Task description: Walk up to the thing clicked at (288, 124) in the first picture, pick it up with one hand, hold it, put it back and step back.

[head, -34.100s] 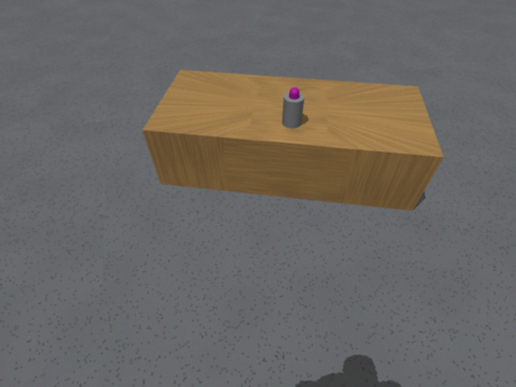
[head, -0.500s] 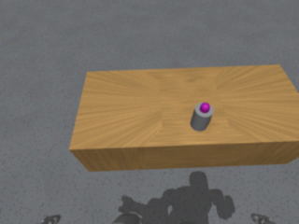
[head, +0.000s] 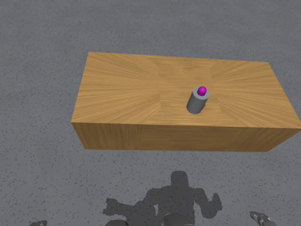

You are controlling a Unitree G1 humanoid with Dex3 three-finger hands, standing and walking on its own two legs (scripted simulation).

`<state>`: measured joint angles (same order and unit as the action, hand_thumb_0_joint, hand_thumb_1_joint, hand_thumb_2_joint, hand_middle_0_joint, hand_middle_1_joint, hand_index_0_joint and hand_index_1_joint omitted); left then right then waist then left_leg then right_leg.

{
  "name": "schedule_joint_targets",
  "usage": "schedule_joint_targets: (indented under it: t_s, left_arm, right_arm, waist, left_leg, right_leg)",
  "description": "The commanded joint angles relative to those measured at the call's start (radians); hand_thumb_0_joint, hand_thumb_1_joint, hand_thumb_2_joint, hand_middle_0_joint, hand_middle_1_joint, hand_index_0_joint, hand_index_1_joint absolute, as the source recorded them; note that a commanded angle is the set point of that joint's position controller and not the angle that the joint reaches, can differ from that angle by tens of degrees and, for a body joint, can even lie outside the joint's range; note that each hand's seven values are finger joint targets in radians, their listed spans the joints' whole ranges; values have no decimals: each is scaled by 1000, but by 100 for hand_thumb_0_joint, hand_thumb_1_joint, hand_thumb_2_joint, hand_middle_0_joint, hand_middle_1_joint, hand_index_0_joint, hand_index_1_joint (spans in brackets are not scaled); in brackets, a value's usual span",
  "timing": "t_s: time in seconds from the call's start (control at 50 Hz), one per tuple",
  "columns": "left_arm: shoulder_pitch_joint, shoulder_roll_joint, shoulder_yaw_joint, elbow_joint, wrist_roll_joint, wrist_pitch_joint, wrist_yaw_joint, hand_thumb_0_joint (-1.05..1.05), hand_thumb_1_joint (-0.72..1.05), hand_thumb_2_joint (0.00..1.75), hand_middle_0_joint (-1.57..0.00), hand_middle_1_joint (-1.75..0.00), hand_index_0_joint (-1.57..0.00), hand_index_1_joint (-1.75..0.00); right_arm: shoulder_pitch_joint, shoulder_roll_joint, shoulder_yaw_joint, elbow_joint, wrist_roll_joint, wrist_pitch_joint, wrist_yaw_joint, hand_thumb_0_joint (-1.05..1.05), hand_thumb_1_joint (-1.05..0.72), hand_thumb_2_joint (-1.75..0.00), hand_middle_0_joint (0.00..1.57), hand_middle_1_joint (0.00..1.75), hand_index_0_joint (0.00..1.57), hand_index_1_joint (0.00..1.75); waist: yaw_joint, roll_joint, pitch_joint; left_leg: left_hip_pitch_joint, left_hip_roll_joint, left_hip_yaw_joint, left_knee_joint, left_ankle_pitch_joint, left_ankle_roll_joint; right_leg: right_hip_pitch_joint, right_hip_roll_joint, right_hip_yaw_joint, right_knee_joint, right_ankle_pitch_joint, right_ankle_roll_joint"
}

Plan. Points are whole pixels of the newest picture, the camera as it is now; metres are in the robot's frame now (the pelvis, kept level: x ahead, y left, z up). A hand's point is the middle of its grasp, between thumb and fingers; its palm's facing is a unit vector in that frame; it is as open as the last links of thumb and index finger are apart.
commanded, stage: step back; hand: right
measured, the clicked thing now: (198, 98) +0.76 -0.27 -0.32
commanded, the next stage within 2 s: none
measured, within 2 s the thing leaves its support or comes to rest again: neither
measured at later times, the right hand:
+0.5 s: hand out of the picture -0.10 -0.33 -0.17, palm faces -0.09 +0.92 -0.39, open 7.4 cm
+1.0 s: hand out of the picture -0.16 -0.38 -0.15, palm faces -0.07 +0.90 -0.44, open 7.4 cm
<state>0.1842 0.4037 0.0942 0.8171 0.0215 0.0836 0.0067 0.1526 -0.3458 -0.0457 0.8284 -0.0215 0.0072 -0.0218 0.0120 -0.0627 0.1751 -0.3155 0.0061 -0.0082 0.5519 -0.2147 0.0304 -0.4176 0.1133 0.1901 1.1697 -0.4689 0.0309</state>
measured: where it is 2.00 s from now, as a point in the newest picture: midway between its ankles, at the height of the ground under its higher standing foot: outside the picture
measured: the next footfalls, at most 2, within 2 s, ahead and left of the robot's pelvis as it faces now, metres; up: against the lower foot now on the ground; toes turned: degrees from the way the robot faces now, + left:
right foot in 0.18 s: -0.06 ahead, -0.15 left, +0.00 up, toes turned +0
left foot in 0.60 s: -0.19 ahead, +0.05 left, +0.00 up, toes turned +4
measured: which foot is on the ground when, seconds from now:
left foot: down 0.00-0.22, up 0.24-0.58, down 0.60-0.98, up 1.00-1.00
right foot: up 0.00-0.16, down 0.18-0.62, up 0.64-0.92, down 0.94-1.00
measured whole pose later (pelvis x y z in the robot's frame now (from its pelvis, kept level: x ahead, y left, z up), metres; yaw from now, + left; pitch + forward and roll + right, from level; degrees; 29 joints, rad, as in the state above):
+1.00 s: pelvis -0.34 -0.11 -0.02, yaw +2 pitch -2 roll -3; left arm 0.20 0.36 0.07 0.90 0.03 0.03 0.00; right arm 0.05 -0.44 -0.06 0.80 -0.02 0.05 -0.02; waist 0.02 0.08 0.18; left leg -0.50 0.10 -0.07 0.78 -0.31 0.02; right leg -0.22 0.05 0.01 0.66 -0.42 0.02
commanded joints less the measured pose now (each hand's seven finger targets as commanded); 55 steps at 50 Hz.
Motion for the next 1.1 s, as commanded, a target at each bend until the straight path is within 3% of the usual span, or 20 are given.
schedule_joint_targets:
  t_s: [0.0,0.06,0.16,0.2,0.22,0.3,0.48,0.56,0.6,0.62,0.64,0.7,0.84,0.9,0.92,0.94,0.96,0.98,1.04,1.08]
  left_arm:
    - [-15,147,46,-97,6,-32,6,0,90,90,-20,-30,-20,-30]
    - [30,152,47,-76,5,-29,-3,0,90,90,-20,-30,-20,-30]
    - [219,167,68,19,17,-35,-26,0,90,90,-20,-30,-20,-30]
    - [73,325,98,-66,29,-36,-30,0,90,90,-20,-30,-20,-30]
    - [-15,362,100,-106,34,-37,-21,0,90,90,-20,-30,-20,-30]
    - [-149,192,65,-128,30,-48,-5,0,90,90,-20,-30,-20,-30]
    - [9,184,56,-144,27,-41,25,0,90,90,-20,-30,-20,-30]
    - [-74,188,37,-170,8,-20,12,0,90,90,-20,-30,-20,-30]
    - [-68,122,22,-188,-3,-19,5,0,90,90,-20,-30,-20,-30]
    - [-104,170,48,-187,4,-17,16,0,90,90,-20,-30,-20,-30]
    - [-107,200,55,-168,11,-14,15,0,90,90,-20,-30,-20,-30]
    - [-23,168,57,-107,-8,-6,3,0,90,90,-20,-30,-20,-30]
    - [1,133,23,-77,-2,-54,3,0,90,90,-20,-30,-20,-30]
    - [104,132,24,7,-1,-81,7,0,90,90,-20,-30,-20,-30]
    - [123,160,33,34,8,-86,10,0,90,90,-20,-30,-20,-30]
    - [128,227,50,33,21,-93,11,0,90,90,-20,-30,-20,-30]
    - [99,323,73,8,27,-93,10,0,90,90,-20,-30,-20,-30]
    - [29,398,80,-19,37,-92,17,0,90,90,-20,-30,-20,-30]
    - [-94,252,38,-28,22,-105,25,0,90,90,-20,-30,-20,-30]
    - [-46,230,40,-7,22,-108,26,0,90,90,-20,-30,-20,-30]
  right_arm:
    - [62,-279,-85,-81,-5,-21,-25,0,-90,-90,20,30,20,30]
    - [14,-309,-91,-106,-14,-12,-20,0,-90,-90,20,30,20,30]
    - [-62,-306,-84,-118,-1,13,-13,0,-90,-90,20,30,20,30]
    - [-51,-210,-60,-135,13,14,-29,0,-90,-90,20,30,20,30]
    - [-42,-267,-81,-114,4,18,-39,0,-90,-90,20,30,20,30]
    - [92,-227,-57,-32,14,7,-25,0,-90,-90,20,30,20,30]
    - [93,-201,-42,-57,-3,-15,-26,0,-90,-90,20,30,20,30]
    - [230,-216,-60,2,-3,-14,-19,0,-90,-90,20,30,20,30]
    - [150,-365,-91,-29,-24,-8,-16,0,-90,-90,20,30,20,30]
    - [85,-429,-101,-61,-23,-5,-14,0,-90,-90,20,30,20,30]
    - [11,-415,-101,-80,-24,-17,-26,0,-90,-90,20,30,20,30]
    - [-63,-289,-61,-93,-32,-18,-32,0,-90,-90,20,30,20,30]
    - [16,-284,-68,-78,-22,6,-16,0,-90,-90,20,30,20,30]
    - [-23,-312,-71,-73,-9,31,-4,0,-90,-90,20,30,20,30]
    - [-32,-279,-61,-72,-3,38,0,0,-90,-90,20,30,20,30]
    - [-26,-225,-45,-85,3,37,3,0,-90,-90,20,30,20,30]
    - [-47,-191,-35,-119,4,31,-1,0,-90,-90,20,30,20,30]
    - [-115,-239,-59,-116,-5,37,-16,0,-90,-90,20,30,20,30]
    - [-51,-257,-62,-39,15,29,-1,0,-90,-90,20,30,20,30]
    - [-17,-213,-45,-25,12,19,-2,0,-90,-90,20,30,20,30]
  waist:
    - [-60,197,-234]
    - [-42,244,-242]
    - [47,219,-265]
    - [45,-209,-117]
    - [52,-225,-57]
    - [-42,-99,-76]
    - [50,-148,-234]
    - [-31,-38,-282]
    - [-11,294,-235]
    - [-41,280,-200]
    - [-21,259,-159]
    - [41,119,-165]
    - [-23,293,-232]
    - [7,287,-311]
    - [11,234,-309]
    - [7,72,-281]
    - [15,-151,-236]
    - [83,-207,-186]
    - [-19,-24,-117]
    - [-7,-64,-152]
  left_leg:
    - [330,253,-229,-90,435,215]
    - [200,274,-235,-115,270,213]
    - [-102,180,-169,-52,-82,78]
    - [-286,-117,-34,369,-367,-40]
    - [-188,-75,-110,565,-382,-46]
    - [-181,-136,-148,653,-192,-36]
    - [-148,-38,-25,226,-309,-48]
    - [98,-28,25,-127,22,7]
    - [169,317,-457,-201,185,167]
    - [-27,443,-536,-223,193,304]
    - [-133,475,-558,-235,217,325]
    - [-43,257,-209,-131,363,205]
    - [240,239,-149,-14,357,212]
    - [171,187,-86,92,273,149]
    - [70,150,-73,153,172,114]
    - [-127,76,-53,258,-43,58]
    - [-324,-51,-36,357,-345,-5]
    - [-231,-33,-164,513,-406,-34]
    - [-160,-69,-164,609,-261,-24]
    - [-163,-74,-124,546,-228,-37]
  right_leg:
    - [-86,-41,-31,-170,-46,18]
    - [41,-82,-98,-305,-40,0]
    - [345,-118,-141,-673,142,-85]
    - [81,-441,335,-924,-102,-234]
    - [-129,-535,429,-991,-143,-328]
    - [9,-275,-1,-830,212,-165]
    - [406,-382,24,-659,694,-249]
    - [240,-329,-39,-551,480,-157]
    - [-106,-81,-197,-277,-17,-52]
    - [-49,-71,-95,-67,-184,-32]
    - [4,-96,-26,82,-166,-35]
    - [-56,-11,6,179,-21,-38]
    - [-14,-115,-129,-404,-51,0]
    - [208,-78,-237,-775,187,-22]
    - [283,-91,-185,-800,237,-37]
    - [336,-194,32,-768,221,-74]
    - [303,-381,279,-795,200,-162]
    - [50,-543,434,-863,151,-320]
    - [40,-370,72,-730,413,-242]
    - [108,-303,-3,-686,394,-202]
